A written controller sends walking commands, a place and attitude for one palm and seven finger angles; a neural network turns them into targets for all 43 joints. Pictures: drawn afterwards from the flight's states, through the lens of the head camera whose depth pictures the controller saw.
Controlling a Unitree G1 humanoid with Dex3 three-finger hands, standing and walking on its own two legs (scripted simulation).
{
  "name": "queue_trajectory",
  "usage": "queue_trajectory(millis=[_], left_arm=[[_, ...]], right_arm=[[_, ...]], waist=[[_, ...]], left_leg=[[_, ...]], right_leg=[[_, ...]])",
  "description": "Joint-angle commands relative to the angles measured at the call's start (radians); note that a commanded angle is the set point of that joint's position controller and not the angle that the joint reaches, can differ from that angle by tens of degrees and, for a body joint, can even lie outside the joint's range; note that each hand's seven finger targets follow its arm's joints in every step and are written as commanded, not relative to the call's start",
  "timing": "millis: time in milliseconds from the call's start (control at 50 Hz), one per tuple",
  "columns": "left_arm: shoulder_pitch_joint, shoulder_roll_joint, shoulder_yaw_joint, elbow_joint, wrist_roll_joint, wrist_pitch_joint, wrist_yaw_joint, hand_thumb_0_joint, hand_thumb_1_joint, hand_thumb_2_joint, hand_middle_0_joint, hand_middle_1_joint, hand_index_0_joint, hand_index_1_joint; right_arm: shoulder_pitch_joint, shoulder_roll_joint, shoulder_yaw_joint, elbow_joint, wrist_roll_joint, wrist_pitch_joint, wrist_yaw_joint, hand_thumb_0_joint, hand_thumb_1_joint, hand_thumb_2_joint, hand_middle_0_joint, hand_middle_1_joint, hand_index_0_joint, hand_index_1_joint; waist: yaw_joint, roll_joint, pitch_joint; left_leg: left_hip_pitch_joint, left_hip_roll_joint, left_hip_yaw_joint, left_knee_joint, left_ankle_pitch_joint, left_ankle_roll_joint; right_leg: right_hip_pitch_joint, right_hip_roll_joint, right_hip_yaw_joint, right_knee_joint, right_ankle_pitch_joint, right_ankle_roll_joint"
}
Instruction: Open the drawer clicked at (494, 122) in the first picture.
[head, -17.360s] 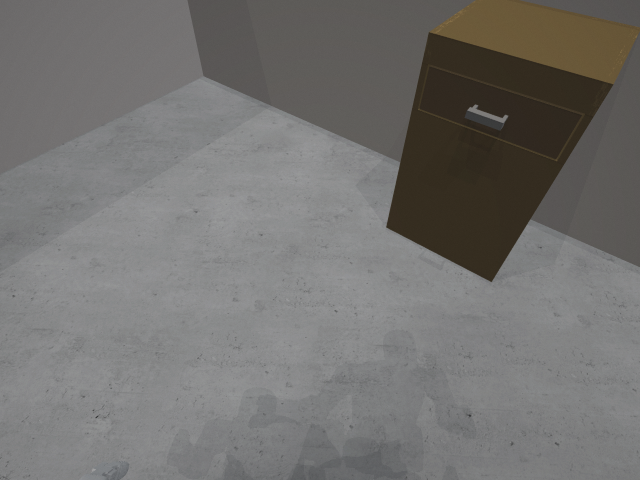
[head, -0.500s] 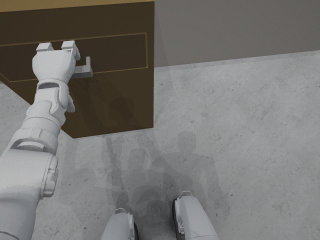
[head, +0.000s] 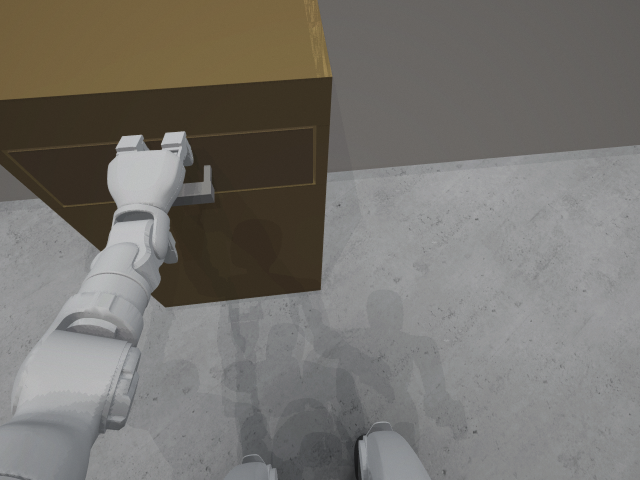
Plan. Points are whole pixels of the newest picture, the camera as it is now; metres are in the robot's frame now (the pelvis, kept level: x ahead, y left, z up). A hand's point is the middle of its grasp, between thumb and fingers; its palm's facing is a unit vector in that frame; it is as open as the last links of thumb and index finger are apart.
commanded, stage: re-aim the fingers above the handle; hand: left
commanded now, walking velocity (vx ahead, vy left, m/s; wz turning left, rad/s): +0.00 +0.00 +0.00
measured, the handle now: (178, 184) +0.55 +0.19 -0.06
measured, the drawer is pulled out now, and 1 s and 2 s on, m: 0.00 0.00 0.00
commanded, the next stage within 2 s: lower the fingers behind the handle in 1.98 s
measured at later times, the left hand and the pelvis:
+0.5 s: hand (158, 205) +0.47 +0.19 +0.00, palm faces -0.04 +0.01 -1.00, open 13.8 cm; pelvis -0.01 -0.01 +0.00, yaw +0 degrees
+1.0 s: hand (153, 200) +0.49 +0.20 +0.00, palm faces -0.06 +0.00 -1.00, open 13.8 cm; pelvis -0.03 +0.00 -0.01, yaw +0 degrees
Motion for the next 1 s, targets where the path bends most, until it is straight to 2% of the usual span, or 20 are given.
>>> queue_trajectory(millis=[0,40,60,100,200,260,320,380,460,520,560,640,720,740,760,820,880,900,920,980], left_arm=[[-0.474,0.239,0.055,-0.235,-0.006,0.023,0.056,0.000,-0.500,0.300,-0.300,-1.200,-0.300,-1.200],[-0.451,0.210,0.040,-0.250,-0.013,0.021,0.043,0.000,-0.500,0.300,-0.300,-1.200,-0.300,-1.200],[-0.436,0.225,0.054,-0.247,-0.018,0.023,0.035,0.000,-0.500,0.300,-0.300,-1.200,-0.300,-1.200],[-0.422,0.171,0.015,-0.237,-0.025,0.023,0.021,0.000,-0.500,0.300,-0.300,-1.200,-0.300,-1.200],[-0.383,0.175,0.019,-0.201,-0.024,0.008,0.012,0.000,-0.500,0.300,-0.300,-1.200,-0.300,-1.200],[-0.388,0.221,0.049,-0.168,-0.018,0.003,0.020,0.000,-0.500,0.300,-0.300,-1.200,-0.300,-1.200],[-0.402,0.248,0.066,-0.198,-0.009,-0.004,0.035,0.000,-0.500,0.300,-0.300,-1.200,-0.300,-1.200],[-0.403,0.226,0.045,-0.149,-0.004,0.007,0.046,0.000,-0.500,0.300,-0.300,-1.200,-0.300,-1.200],[-0.457,0.250,0.054,-0.174,-0.009,0.004,0.045,0.000,-0.500,0.300,-0.300,-1.200,-0.300,-1.200],[-0.484,0.208,0.024,-0.175,-0.011,-0.003,0.042,0.000,-0.500,0.300,-0.300,-1.200,-0.300,-1.200],[-0.465,0.255,0.054,-0.144,-0.016,0.002,0.040,0.000,-0.500,0.300,-0.300,-1.200,-0.300,-1.200],[-0.478,0.278,0.050,-0.085,-0.010,0.011,0.039,0.000,-0.500,0.300,-0.300,-1.200,-0.300,-1.200],[-0.555,0.323,0.059,-0.090,-0.010,0.009,0.030,0.000,-0.500,0.300,-0.300,-1.200,-0.300,-1.200],[-0.544,0.307,0.040,-0.065,-0.007,0.008,0.024,0.000,-0.500,0.300,-0.300,-1.200,-0.300,-1.200],[-0.548,0.348,0.071,-0.082,-0.010,0.004,0.018,0.000,-0.500,0.300,-0.300,-1.200,-0.300,-1.200],[-0.554,0.304,0.047,-0.112,-0.013,-0.012,0.004,0.000,-0.500,0.300,-0.300,-1.200,-0.300,-1.200],[-0.515,0.298,0.048,-0.102,-0.016,-0.016,-0.005,0.000,-0.500,0.300,-0.300,-1.200,-0.300,-1.200],[-0.519,0.378,0.104,-0.115,-0.018,-0.018,-0.005,0.000,-0.500,0.300,-0.300,-1.200,-0.300,-1.200],[-0.507,0.406,0.122,-0.119,-0.022,-0.019,-0.010,0.000,-0.500,0.300,-0.300,-1.200,-0.300,-1.200],[-0.494,0.340,0.070,-0.114,-0.005,-0.020,-0.004,0.000,-0.500,0.300,-0.300,-1.200,-0.300,-1.200]], right_arm=[[0.179,-0.160,-0.053,-0.025,-0.004,-0.004,-0.004,0.000,-0.900,-0.900,0.200,0.300,0.200,0.300],[0.185,-0.152,-0.058,-0.021,-0.006,-0.004,-0.005,0.000,-0.900,-0.900,0.200,0.300,0.200,0.300],[0.190,-0.156,-0.058,-0.018,-0.003,-0.001,-0.005,0.000,-0.900,-0.900,0.200,0.300,0.200,0.300],[0.191,-0.151,-0.059,-0.019,-0.002,0.000,-0.005,0.000,-0.900,-0.900,0.200,0.300,0.200,0.300],[0.174,-0.151,-0.052,-0.019,0.001,0.001,-0.006,0.000,-0.900,-0.900,0.200,0.300,0.200,0.300],[0.162,-0.156,-0.044,-0.016,0.001,0.001,-0.008,0.000,-0.900,-0.900,0.200,0.300,0.200,0.300],[0.143,-0.154,-0.044,-0.028,0.000,-0.004,-0.008,0.000,-0.900,-0.900,0.200,0.300,0.200,0.300],[0.143,-0.156,-0.043,-0.021,0.003,-0.012,-0.010,0.000,-0.900,-0.900,0.200,0.300,0.200,0.300],[0.151,-0.160,-0.046,-0.023,0.005,-0.021,-0.012,0.000,-0.900,-0.900,0.200,0.300,0.200,0.300],[0.156,-0.156,-0.049,-0.023,0.003,-0.029,-0.014,0.000,-0.900,-0.900,0.200,0.300,0.200,0.300],[0.155,-0.165,-0.045,-0.015,0.006,-0.029,-0.016,0.000,-0.900,-0.900,0.200,0.300,0.200,0.300],[0.146,-0.170,-0.034,-0.014,0.006,-0.035,-0.022,0.000,-0.900,-0.900,0.200,0.300,0.200,0.300],[0.154,-0.177,-0.028,-0.020,0.007,-0.045,-0.026,0.000,-0.900,-0.900,0.200,0.300,0.200,0.300],[0.160,-0.174,-0.026,-0.022,0.006,-0.050,-0.030,0.000,-0.900,-0.900,0.200,0.300,0.200,0.300],[0.167,-0.181,-0.026,-0.023,0.008,-0.050,-0.028,0.000,-0.900,-0.900,0.200,0.300,0.200,0.300],[0.181,-0.174,-0.034,-0.031,0.003,-0.056,-0.026,0.000,-0.900,-0.900,0.200,0.300,0.200,0.300],[0.189,-0.176,-0.035,-0.024,0.004,-0.054,-0.026,0.000,-0.900,-0.900,0.200,0.300,0.200,0.300],[0.192,-0.187,-0.032,-0.019,0.004,-0.050,-0.025,0.000,-0.900,-0.900,0.200,0.300,0.200,0.300],[0.187,-0.190,-0.028,-0.022,0.003,-0.043,-0.024,0.000,-0.900,-0.900,0.200,0.300,0.200,0.300],[0.185,-0.180,-0.032,-0.024,0.005,-0.045,-0.025,0.000,-0.900,-0.900,0.200,0.300,0.200,0.300]], waist=[[-0.021,0.058,-0.548],[-0.021,0.057,-0.582],[-0.018,0.041,-0.573],[-0.025,0.036,-0.544],[-0.013,-0.008,-0.474],[-0.009,-0.026,-0.430],[0.004,0.000,-0.470],[-0.013,-0.034,-0.429],[-0.016,-0.002,-0.474],[-0.031,-0.003,-0.478],[-0.027,-0.020,-0.452],[-0.036,-0.031,-0.408],[-0.046,-0.003,-0.440],[-0.056,-0.008,-0.427],[-0.041,0.007,-0.457],[-0.048,0.021,-0.517],[-0.043,0.005,-0.506],[-0.029,0.015,-0.511],[-0.014,0.016,-0.516],[-0.030,0.018,-0.479]], left_leg=[[0.261,-0.038,-0.019,-0.068,0.638,0.010],[0.306,-0.033,-0.025,-0.059,0.702,0.010],[0.308,-0.030,-0.030,-0.061,0.718,0.009],[0.306,-0.030,-0.029,-0.071,0.705,0.009],[0.229,-0.043,-0.013,-0.097,0.566,0.016],[0.171,-0.050,-0.005,-0.105,0.488,0.020],[0.170,-0.056,-0.001,-0.105,0.463,0.019],[0.148,-0.053,0.000,-0.106,0.414,0.020],[0.165,-0.055,-0.003,-0.106,0.398,0.020],[0.182,-0.054,-0.007,-0.102,0.401,0.020],[0.153,-0.054,-0.006,-0.106,0.361,0.022],[0.097,-0.060,-0.001,-0.108,0.291,0.027],[0.082,-0.063,-0.005,-0.095,0.262,0.029],[0.071,-0.062,-0.004,-0.090,0.261,0.031],[0.074,-0.061,-0.008,-0.085,0.269,0.029],[0.119,-0.059,-0.010,-0.073,0.320,0.027],[0.114,-0.054,-0.012,-0.065,0.348,0.026],[0.106,-0.053,-0.012,-0.063,0.354,0.026],[0.097,-0.057,-0.013,-0.065,0.362,0.026],[0.097,-0.053,-0.009,-0.067,0.357,0.027]], right_leg=[[0.385,0.063,-0.023,-0.029,0.441,-0.042],[0.393,0.063,-0.025,-0.032,0.463,-0.040],[0.392,0.064,-0.026,-0.032,0.471,-0.039],[0.391,0.065,-0.027,-0.047,0.462,-0.038],[0.416,0.064,-0.022,-0.063,0.424,-0.043],[0.418,0.061,-0.016,-0.062,0.393,-0.045],[0.431,0.059,-0.011,-0.055,0.377,-0.049],[0.398,0.060,-0.014,-0.061,0.333,-0.044],[0.401,0.058,-0.009,-0.060,0.318,-0.044],[0.381,0.060,-0.013,-0.063,0.308,-0.045],[0.379,0.058,-0.009,-0.068,0.281,-0.042],[0.364,0.053,-0.003,-0.073,0.228,-0.040],[0.343,0.054,0.000,-0.062,0.194,-0.040],[0.338,0.053,0.001,-0.060,0.198,-0.038],[0.338,0.053,0.001,-0.049,0.199,-0.040],[0.343,0.058,-0.005,-0.040,0.240,-0.041],[0.338,0.059,-0.007,-0.037,0.263,-0.040],[0.346,0.057,-0.003,-0.029,0.272,-0.039],[0.363,0.058,-0.003,-0.022,0.280,-0.042],[0.337,0.059,-0.008,-0.034,0.270,-0.041]])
